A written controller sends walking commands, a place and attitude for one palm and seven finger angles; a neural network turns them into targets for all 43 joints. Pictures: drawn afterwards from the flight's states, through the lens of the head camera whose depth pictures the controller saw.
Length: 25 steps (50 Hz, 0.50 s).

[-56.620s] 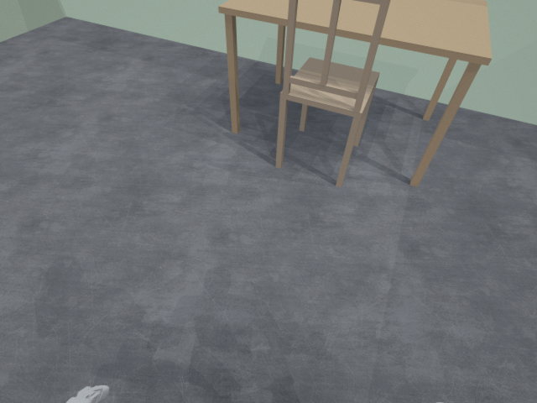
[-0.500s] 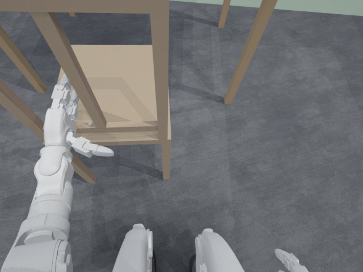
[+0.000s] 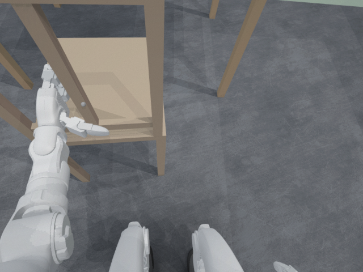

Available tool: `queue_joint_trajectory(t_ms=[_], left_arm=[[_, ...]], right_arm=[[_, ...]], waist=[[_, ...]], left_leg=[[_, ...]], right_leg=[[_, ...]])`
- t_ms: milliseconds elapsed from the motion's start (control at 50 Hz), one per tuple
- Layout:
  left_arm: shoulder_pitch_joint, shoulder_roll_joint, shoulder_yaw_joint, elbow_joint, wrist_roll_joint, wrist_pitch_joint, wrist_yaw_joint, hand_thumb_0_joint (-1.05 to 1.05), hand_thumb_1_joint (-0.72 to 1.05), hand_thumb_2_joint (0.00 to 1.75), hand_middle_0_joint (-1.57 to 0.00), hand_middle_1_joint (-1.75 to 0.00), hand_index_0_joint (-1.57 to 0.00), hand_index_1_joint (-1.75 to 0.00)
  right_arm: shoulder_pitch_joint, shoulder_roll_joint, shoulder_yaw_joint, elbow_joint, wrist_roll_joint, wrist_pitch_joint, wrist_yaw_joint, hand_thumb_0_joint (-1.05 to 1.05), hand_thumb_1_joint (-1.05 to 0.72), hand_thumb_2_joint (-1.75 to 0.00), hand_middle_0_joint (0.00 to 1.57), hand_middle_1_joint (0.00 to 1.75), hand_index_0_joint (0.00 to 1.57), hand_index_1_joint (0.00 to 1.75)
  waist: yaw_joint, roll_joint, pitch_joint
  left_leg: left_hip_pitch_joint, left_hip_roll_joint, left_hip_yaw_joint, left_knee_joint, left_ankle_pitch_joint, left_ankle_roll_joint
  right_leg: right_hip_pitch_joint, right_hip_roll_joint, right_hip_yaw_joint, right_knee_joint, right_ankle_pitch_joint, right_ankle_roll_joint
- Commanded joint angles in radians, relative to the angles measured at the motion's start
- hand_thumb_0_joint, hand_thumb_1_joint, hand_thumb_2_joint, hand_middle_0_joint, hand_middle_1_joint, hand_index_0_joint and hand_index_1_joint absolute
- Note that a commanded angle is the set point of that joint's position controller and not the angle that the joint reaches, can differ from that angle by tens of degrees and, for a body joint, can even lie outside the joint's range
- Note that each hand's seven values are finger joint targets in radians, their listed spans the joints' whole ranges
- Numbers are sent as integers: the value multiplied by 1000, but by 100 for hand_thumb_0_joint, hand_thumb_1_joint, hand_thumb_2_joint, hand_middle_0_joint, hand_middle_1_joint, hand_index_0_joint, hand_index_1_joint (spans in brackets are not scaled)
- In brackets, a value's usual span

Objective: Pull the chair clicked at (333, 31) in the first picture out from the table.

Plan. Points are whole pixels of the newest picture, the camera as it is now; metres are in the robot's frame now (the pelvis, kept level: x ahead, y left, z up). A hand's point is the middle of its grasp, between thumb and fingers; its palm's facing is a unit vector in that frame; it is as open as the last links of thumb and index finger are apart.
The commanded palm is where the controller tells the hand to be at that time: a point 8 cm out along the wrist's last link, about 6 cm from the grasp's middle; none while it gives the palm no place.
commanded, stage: push the fingers through the gap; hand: left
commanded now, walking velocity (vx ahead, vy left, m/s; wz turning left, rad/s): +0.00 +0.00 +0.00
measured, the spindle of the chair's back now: (70, 82) +0.49 +0.21 +0.07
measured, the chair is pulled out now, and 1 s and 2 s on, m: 0.32 0.32 0.35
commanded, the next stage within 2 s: hook a spindle and tug to test in 0.32 s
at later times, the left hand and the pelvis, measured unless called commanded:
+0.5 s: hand (80, 107) +0.46 +0.20 +0.02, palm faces +0.05 -1.00 -0.02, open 16.9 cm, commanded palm +0.44 +0.23 +0.03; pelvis +0.00 +0.01 +0.00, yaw +0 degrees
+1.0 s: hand (85, 108) +0.46 +0.19 +0.02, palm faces +0.07 -1.00 -0.03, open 11.4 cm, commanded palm +0.44 +0.23 +0.03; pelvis +0.00 +0.01 +0.00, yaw +0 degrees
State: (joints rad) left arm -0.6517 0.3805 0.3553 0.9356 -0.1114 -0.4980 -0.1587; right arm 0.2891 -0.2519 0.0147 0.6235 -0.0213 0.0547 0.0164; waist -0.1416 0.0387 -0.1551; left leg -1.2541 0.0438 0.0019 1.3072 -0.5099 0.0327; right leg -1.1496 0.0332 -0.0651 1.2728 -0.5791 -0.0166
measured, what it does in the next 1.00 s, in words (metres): stands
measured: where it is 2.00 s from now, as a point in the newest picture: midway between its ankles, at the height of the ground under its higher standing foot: outside the picture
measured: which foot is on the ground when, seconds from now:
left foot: down 0.00-1.00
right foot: down 0.00-1.00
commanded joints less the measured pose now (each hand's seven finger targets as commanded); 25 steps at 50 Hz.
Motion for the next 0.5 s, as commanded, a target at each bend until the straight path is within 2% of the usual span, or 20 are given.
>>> queue_joint_trajectory(t_ms=[0, 60, 100, 120, 140, 160, 180, 200, 220, 260, 300, 340, 360, 400, 420, 480], left_arm=[[-252, 202, 28, -209, -15, -54, -8, 0, -50, 30, -6, -8, -6, -8], [-273, 189, 15, -196, -21, -46, -12, 0, -50, 30, -6, -8, -6, -8], [-277, 192, 21, -213, -25, -48, -9, 0, -50, 30, -6, -8, -6, -8], [-297, 213, 32, -222, -21, -55, -7, 0, -50, 30, -6, -8, -6, -8], [-315, 197, 22, -215, -23, -59, -5, 0, -50, 30, -6, -8, -6, -8], [-352, 206, 23, -244, -23, -76, -3, 0, -50, 30, -6, -8, -6, -8], [-355, 204, 18, -254, -16, -85, -2, 0, -50, 30, -6, -8, -6, -8], [-352, 217, 32, -254, -18, -92, 2, 0, -50, 30, -6, -8, -6, -8], [-347, 200, 17, -238, -15, -96, 1, 0, -50, 30, -6, -8, -6, -8], [-355, 210, 22, -210, -12, -101, -3, 0, -50, 30, -6, -8, -6, -8], [-342, 217, 26, -179, -8, -94, -11, 0, -50, 30, -6, -8, -6, -8], [-340, 201, 13, -146, -6, -79, -20, 0, -50, 30, -6, -8, -6, -8], [-362, 188, -3, -174, -7, -82, -23, 0, -50, 30, -6, -8, -6, -8], [-369, 170, -16, -192, -13, -75, -25, 0, -50, 30, -6, -8, -6, -8], [-355, 184, 1, -196, -17, -71, -22, 0, -50, 30, -8, -13, -8, -13], [-357, 185, 8, -191, -21, -67, -11, 0, -50, 30, -13, -30, -13, -30]], right_arm=[[128, -175, -65, -86, 2, -8, -4, 0, -90, -90, 20, 30, 20, 30], [130, -174, -63, -82, 6, -3, -5, 0, -90, -90, 20, 30, 20, 30], [131, -174, -65, -82, 5, -3, -4, 0, -90, -90, 20, 30, 20, 30], [132, -177, -65, -78, 4, -1, -7, 0, -90, -90, 20, 30, 20, 30], [130, -172, -64, -74, 4, -3, -7, 0, -90, -90, 20, 30, 20, 30], [132, -174, -64, -70, 3, -7, -10, 0, -90, -90, 20, 30, 20, 30], [131, -172, -65, -71, 0, -9, -10, 0, -90, -90, 20, 30, 20, 30], [131, -173, -65, -68, -2, -10, -10, 0, -90, -90, 20, 30, 20, 30], [129, -171, -63, -66, -3, -11, -9, 0, -90, -90, 20, 30, 20, 30], [130, -174, -63, -59, -5, -12, -12, 0, -90, -90, 20, 30, 20, 30], [129, -177, -62, -59, -5, -8, -11, 0, -90, -90, 20, 30, 20, 30], [130, -180, -62, -61, -4, -3, -11, 0, -90, -90, 20, 30, 20, 30], [130, -180, -63, -65, -3, -4, -11, 0, -90, -90, 20, 30, 20, 30], [128, -180, -67, -65, -3, -1, -9, 0, -90, -90, 20, 30, 20, 30], [128, -182, -67, -69, -3, 1, -10, 0, -90, -90, 20, 30, 20, 30], [127, -179, -65, -68, -3, 3, -12, 0, -90, -90, 20, 30, 20, 30]], waist=[[14, 81, -512], [-5, 52, -457], [1, 75, -460], [0, 68, -460], [-9, 77, -443], [-16, 69, -453], [-7, 111, -473], [-3, 117, -478], [-6, 106, -475], [-16, 92, -459], [-7, 109, -454], [-13, 95, -438], [-13, 135, -463], [-11, 149, -492], [-6, 136, -504], [-13, 99, -488]], left_leg=[[497, -17, -69, -147, 375, -8], [463, -17, -66, -148, 330, -1], [478, -17, -67, -154, 331, -4], [474, -15, -69, -153, 326, -5], [470, -18, -65, -150, 317, -3], [485, -14, -73, -146, 325, -2], [512, -15, -76, -150, 332, -7], [527, -14, -79, -150, 341, -9], [523, -15, -80, -152, 332, -9], [501, -14, -80, -143, 316, -5], [494, -15, -81, -143, 312, -8], [488, -14, -84, -147, 294, -8], [530, -11, -92, -149, 317, -10], [576, -8, -100, -151, 348, -15], [576, -8, -101, -151, 358, -15], [546, -9, -97, -147, 353, -11]], right_leg=[[171, 14, 31, -180, 336, -10], [159, 15, 33, -192, 310, -7], [150, 14, 31, -196, 303, -7], [150, 14, 32, -195, 297, -8], [142, 15, 35, -200, 292, -6], [130, 15, 32, -192, 292, -7], [118, 15, 30, -189, 282, -9], [116, 15, 29, -189, 284, -11], [115, 17, 28, -191, 275, -11], [105, 17, 30, -187, 266, -10], [99, 15, 28, -183, 260, -12], [87, 14, 24, -186, 245, -12], [64, 13, 18, -177, 249, -16], [51, 13, 13, -179, 261, -17], [63, 13, 12, -179, 269, -17], [77, 14, 13, -180, 273, -12]])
